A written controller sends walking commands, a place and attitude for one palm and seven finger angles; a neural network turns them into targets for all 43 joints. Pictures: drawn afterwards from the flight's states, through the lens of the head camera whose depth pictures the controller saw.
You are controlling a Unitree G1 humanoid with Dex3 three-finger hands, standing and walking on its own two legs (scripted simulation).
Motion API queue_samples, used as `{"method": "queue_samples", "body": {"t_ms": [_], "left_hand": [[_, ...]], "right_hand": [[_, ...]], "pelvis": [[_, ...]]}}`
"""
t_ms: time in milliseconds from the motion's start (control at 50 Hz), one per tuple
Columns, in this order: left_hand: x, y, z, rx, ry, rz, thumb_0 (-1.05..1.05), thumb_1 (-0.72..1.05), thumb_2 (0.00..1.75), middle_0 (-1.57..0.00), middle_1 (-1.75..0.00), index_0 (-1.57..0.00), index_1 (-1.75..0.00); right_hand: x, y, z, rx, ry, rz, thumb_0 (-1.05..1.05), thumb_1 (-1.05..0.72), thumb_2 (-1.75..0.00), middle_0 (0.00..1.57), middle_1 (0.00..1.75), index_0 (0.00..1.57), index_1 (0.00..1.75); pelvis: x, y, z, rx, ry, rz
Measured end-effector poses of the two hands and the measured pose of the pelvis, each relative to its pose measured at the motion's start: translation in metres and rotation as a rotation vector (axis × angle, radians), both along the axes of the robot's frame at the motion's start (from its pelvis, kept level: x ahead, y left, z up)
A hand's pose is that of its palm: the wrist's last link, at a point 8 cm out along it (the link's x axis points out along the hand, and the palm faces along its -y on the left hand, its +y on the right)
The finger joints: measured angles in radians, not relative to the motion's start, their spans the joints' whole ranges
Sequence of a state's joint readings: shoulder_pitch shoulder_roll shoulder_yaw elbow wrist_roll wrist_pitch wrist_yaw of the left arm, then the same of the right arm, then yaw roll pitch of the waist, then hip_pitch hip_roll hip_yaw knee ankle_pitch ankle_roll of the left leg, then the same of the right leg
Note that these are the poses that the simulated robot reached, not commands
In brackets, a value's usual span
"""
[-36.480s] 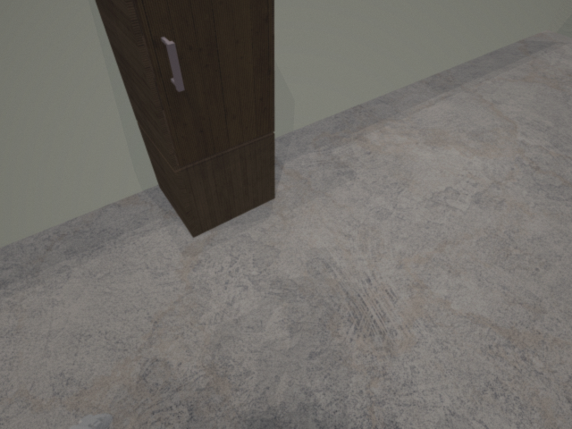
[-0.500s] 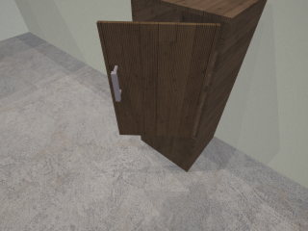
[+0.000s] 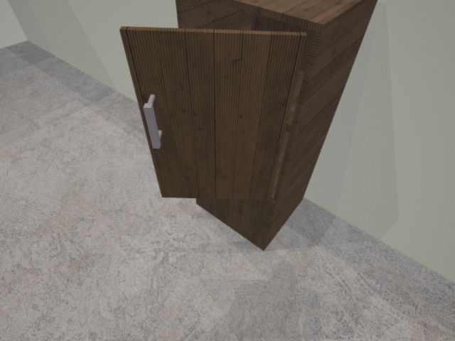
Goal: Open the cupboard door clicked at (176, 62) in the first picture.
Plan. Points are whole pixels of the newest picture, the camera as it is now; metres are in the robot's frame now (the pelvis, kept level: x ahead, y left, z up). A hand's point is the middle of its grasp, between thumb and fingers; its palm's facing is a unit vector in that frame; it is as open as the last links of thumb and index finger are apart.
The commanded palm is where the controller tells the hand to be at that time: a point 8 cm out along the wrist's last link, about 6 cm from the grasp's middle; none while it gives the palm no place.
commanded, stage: look again from close up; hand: left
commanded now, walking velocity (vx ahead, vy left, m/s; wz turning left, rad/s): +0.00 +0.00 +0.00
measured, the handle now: (154, 122) +0.62 +0.23 +0.02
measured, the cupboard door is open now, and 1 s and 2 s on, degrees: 37 37 37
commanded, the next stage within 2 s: shuffle to correct the standing spot in 0.06 s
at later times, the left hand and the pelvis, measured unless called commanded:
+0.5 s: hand out of the picture +0.00 +0.17 -0.19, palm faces +0.09 -0.99 -0.13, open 7.4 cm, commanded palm none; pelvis +0.04 +0.01 -0.01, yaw +0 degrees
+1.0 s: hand out of the picture +0.14 +0.18 -0.18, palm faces +0.04 -0.97 -0.22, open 7.3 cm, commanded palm none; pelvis +0.08 +0.00 -0.01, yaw +0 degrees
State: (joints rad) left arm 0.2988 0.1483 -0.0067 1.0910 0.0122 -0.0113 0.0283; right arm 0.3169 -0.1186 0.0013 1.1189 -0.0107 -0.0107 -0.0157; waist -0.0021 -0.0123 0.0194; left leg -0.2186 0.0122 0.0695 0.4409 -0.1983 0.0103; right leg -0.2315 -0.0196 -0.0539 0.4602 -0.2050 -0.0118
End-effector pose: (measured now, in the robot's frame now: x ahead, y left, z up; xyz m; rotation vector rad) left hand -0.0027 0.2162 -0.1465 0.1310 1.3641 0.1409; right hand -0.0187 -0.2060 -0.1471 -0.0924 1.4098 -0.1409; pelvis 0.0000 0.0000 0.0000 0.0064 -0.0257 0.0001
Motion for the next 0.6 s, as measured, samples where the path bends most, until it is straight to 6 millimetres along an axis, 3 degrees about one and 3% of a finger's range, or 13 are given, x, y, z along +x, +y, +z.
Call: {"method": "queue_samples", "body": {"t_ms": [260,460,540,600], "left_hand": [[-0.002,-0.008,-0.002,-0.018,0.013,0.021,0.0,0.91,0.9,-0.2,-0.3,-0.2,-0.3],[-0.006,0.0,-0.012,-0.044,0.066,0.075,0.0,0.91,0.9,-0.2,-0.3,-0.2,-0.3],[0.003,0.007,-0.014,-0.045,0.104,0.062,0.0,0.91,0.9,-0.2,-0.3,-0.2,-0.3],[0.024,0.01,-0.01,-0.031,0.108,0.029,0.0,0.91,0.9,-0.2,-0.3,-0.2,-0.3]], "right_hand": [[0.014,-0.006,0.001,-0.013,-0.013,0.015,0.01,-0.91,-0.9,0.2,0.3,0.2,0.3],[0.028,-0.004,0.0,-0.04,0.012,0.02,0.01,-0.9,-0.9,0.2,0.3,0.2,0.3],[0.037,0.003,0.0,-0.044,0.009,-0.001,0.01,-0.9,-0.9,0.2,0.3,0.2,0.3],[0.039,0.008,-0.002,-0.032,0.016,-0.026,0.01,-0.9,-0.9,0.2,0.3,0.2,0.3]], "pelvis": [[0.009,-0.002,0.0,-0.002,-0.003,0.002],[0.036,0.007,-0.007,-0.01,0.006,0.005],[0.052,0.013,-0.01,0.003,0.014,-0.012],[0.064,0.013,-0.009,0.007,0.017,-0.028]]}}
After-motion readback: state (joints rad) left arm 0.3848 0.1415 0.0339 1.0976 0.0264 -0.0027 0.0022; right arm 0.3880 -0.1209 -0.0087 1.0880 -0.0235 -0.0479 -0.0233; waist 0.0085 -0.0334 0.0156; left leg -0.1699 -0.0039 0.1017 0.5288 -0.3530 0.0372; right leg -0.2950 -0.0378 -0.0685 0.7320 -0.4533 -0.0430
